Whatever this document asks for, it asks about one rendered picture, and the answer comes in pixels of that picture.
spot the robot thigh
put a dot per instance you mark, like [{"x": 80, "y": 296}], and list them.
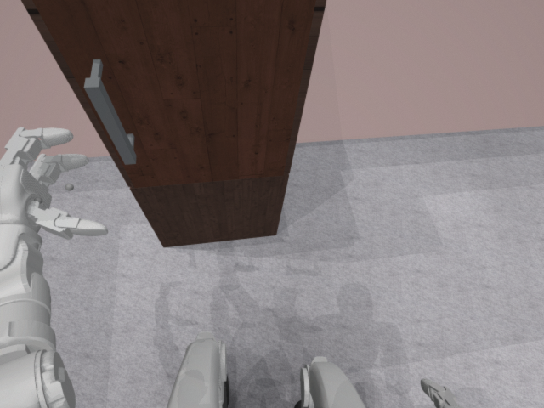
[
  {"x": 203, "y": 369},
  {"x": 324, "y": 385}
]

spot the robot left forearm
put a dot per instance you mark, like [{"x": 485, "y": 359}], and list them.
[{"x": 25, "y": 301}]

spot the left robot upper arm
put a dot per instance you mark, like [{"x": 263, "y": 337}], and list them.
[{"x": 36, "y": 380}]

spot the handle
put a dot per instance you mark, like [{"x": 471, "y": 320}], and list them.
[{"x": 102, "y": 103}]

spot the robot right hand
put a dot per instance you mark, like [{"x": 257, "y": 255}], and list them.
[{"x": 441, "y": 396}]

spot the right robot thigh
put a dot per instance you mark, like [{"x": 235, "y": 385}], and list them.
[{"x": 324, "y": 385}]

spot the left robot thigh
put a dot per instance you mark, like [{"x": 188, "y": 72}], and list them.
[{"x": 203, "y": 369}]

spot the robot left hand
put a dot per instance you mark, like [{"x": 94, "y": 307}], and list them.
[{"x": 19, "y": 188}]

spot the cupboard door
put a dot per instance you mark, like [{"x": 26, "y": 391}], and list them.
[{"x": 209, "y": 88}]

